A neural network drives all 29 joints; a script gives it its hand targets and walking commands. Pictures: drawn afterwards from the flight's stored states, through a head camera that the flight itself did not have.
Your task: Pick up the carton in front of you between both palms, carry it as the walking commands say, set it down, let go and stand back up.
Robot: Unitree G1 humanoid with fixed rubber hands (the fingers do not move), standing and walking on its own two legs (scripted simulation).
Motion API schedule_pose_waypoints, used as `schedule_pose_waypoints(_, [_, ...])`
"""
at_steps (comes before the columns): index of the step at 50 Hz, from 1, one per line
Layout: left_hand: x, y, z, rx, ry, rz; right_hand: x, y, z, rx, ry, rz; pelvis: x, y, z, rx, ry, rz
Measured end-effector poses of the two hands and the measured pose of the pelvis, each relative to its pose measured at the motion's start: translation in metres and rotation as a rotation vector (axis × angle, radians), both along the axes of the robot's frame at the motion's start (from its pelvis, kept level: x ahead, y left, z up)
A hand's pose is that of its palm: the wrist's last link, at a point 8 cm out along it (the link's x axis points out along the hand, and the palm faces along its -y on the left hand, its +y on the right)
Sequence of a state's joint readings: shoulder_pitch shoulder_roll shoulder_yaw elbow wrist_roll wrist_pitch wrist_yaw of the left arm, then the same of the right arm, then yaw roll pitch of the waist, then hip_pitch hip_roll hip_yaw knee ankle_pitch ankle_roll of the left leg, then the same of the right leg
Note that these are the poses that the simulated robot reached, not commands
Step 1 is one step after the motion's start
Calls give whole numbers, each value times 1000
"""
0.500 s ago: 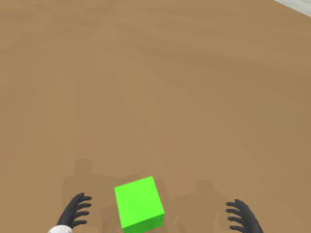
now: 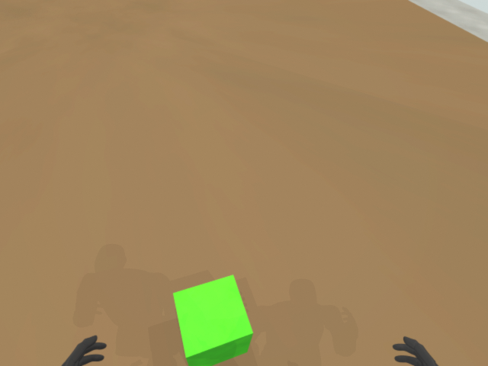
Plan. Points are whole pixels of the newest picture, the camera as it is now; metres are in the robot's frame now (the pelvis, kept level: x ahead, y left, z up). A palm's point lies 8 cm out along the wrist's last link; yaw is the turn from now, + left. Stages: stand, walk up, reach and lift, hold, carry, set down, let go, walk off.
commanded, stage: stand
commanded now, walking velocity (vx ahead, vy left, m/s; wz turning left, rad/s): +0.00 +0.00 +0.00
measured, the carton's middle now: (212, 324) +0.38 +0.07 -0.64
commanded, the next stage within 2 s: none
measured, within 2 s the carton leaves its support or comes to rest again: neither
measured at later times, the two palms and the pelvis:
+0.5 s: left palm out of the picture +0.13 +0.29 -0.10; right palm out of the picture +0.12 -0.29 -0.08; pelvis +0.01 +0.00 +0.01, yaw +0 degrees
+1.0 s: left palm out of the picture +0.08 +0.30 -0.10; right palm out of the picture +0.08 -0.31 -0.08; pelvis -0.01 +0.00 +0.01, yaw +0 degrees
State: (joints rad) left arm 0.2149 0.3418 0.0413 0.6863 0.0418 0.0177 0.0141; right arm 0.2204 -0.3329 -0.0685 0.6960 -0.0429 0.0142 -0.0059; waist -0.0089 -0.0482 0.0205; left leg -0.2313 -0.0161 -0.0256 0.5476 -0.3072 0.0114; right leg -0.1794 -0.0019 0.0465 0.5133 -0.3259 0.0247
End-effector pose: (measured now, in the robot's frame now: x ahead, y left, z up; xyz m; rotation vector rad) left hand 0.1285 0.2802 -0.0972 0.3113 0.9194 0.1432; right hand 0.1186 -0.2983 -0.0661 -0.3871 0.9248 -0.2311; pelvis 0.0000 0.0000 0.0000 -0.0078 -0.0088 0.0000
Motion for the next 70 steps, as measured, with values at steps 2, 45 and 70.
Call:
schedule_pose_waypoints(2, [3, 1, -1, 3, 8, 0, 4, 1, -1, 0, 3, -2, 3, 1, 0, -1, 1, -1])
schedule_pose_waypoints(45, [-39, 21, -3, 46, 147, 44, -29, -7, -15, 17, 130, -35, -8, 0, 10, 2, -33, -5])
schedule_pose_waypoints(70, [-53, 25, -1, 57, 185, 61, -41, -14, -18, 18, 172, -45, -15, -2, 12, 3, -35, 3])
